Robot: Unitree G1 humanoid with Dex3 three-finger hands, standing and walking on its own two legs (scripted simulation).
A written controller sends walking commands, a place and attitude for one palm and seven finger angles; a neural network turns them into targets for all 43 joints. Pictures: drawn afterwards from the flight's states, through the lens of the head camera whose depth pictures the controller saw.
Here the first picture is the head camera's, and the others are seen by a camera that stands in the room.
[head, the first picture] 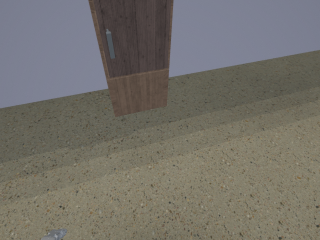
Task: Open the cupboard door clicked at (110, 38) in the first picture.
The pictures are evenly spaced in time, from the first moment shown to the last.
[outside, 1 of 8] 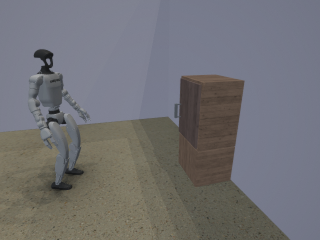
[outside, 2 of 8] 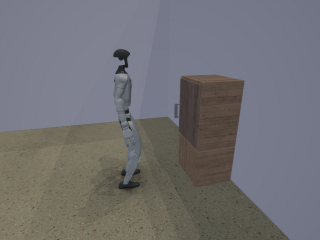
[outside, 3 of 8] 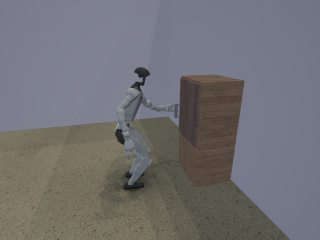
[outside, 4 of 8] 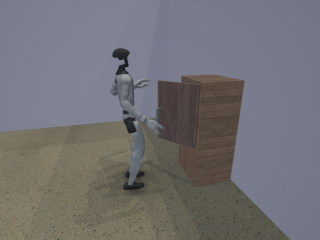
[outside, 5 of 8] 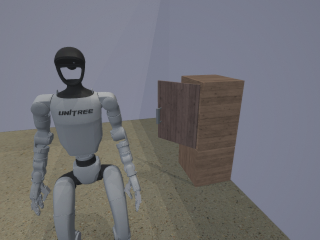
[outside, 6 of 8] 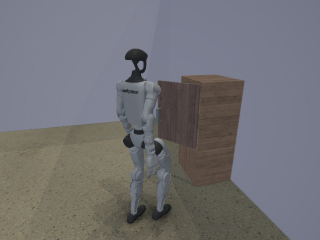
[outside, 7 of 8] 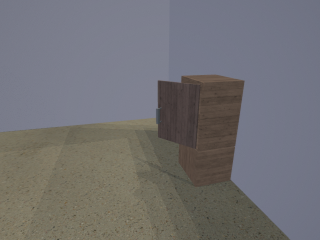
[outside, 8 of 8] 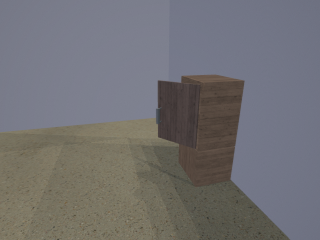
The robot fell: no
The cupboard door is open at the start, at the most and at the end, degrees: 0 39 38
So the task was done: yes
